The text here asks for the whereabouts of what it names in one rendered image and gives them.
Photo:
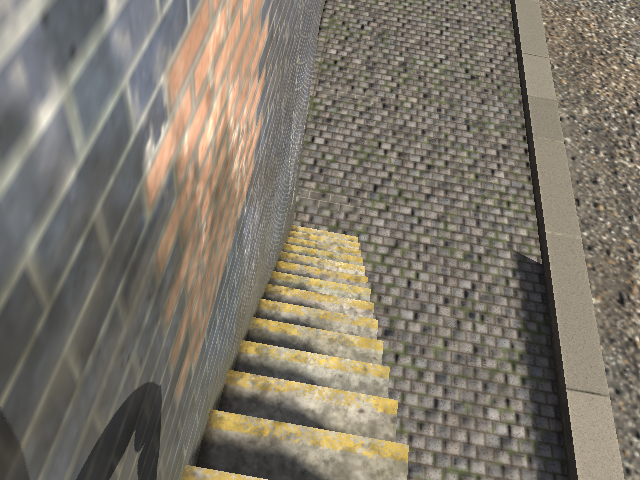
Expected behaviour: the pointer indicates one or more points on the stairs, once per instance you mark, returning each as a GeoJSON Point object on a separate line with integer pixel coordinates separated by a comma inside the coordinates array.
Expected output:
{"type": "Point", "coordinates": [308, 397]}

